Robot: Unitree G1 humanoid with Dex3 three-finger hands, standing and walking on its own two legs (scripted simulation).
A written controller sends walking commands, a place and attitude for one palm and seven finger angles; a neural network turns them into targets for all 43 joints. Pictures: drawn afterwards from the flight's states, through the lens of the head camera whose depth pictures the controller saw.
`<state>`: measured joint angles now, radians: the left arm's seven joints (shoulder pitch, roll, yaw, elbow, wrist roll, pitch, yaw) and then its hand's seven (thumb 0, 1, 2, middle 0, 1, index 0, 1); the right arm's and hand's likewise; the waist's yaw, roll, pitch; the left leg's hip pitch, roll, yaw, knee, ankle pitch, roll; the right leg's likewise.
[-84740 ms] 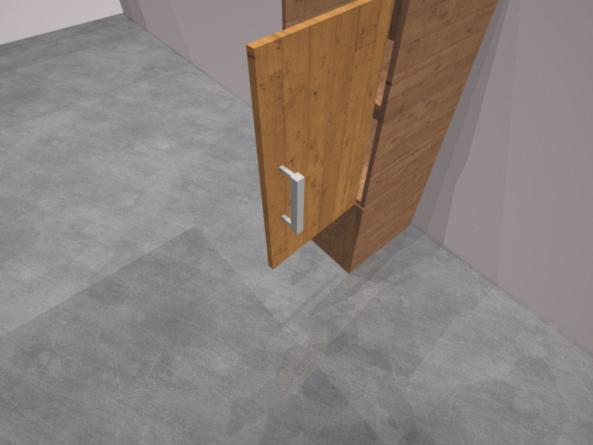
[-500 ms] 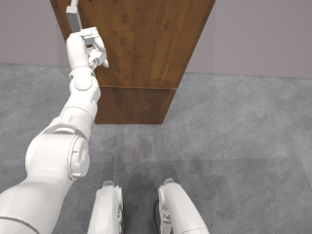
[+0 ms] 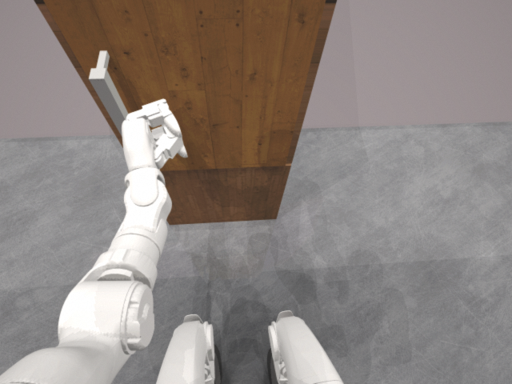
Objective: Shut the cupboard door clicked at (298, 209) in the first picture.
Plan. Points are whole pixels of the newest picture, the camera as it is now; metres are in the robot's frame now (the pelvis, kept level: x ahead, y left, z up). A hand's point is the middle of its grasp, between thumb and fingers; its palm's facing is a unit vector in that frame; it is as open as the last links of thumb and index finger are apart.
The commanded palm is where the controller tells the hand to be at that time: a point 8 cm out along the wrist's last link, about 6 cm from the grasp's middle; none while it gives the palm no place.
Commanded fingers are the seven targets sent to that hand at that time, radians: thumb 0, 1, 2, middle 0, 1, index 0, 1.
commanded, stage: pull the fist back off the door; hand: left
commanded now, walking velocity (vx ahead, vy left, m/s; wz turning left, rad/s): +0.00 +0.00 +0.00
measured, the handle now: (120, 105) +0.56 +0.18 +0.04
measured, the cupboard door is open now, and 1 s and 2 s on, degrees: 0 0 0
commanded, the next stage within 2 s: draw the hand back to the body in 0.22 s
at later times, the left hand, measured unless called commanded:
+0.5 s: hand (162, 164) +0.42 +0.10 +0.07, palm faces +0.09 -1.00 -0.03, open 3.1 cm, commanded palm +0.38 +0.16 +0.09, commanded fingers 0.00 0.90 0.90 -1.30 -1.50 -1.30 -1.50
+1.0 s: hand (46, 215) +0.32 +0.18 +0.17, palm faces +0.12 -0.97 -0.23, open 3.1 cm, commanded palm +0.28 +0.24 +0.19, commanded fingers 0.00 0.90 0.90 -0.92 -1.08 -0.92 -1.08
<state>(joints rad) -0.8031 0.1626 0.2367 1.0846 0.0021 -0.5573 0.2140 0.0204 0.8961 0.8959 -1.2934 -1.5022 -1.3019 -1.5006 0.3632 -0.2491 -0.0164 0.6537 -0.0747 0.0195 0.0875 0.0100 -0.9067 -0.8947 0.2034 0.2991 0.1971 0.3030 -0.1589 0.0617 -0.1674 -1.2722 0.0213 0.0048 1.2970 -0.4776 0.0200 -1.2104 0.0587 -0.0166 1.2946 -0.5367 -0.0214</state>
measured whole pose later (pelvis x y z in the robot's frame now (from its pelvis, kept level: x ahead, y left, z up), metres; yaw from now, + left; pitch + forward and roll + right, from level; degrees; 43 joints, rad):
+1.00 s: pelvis +0.05 +0.00 +0.10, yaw +2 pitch +5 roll +0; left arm 0.16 0.26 0.04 0.09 -0.08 -0.16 0.04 0.02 0.89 0.90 -1.15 -1.34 -1.16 -1.34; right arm 0.22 -0.24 0.01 0.53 0.05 0.05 -0.08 0.02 -0.91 -0.90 0.20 0.30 0.20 0.30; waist -0.01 0.05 -0.09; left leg -0.48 -0.01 0.01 0.74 -0.35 0.02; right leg -0.42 0.03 0.00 0.74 -0.41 -0.02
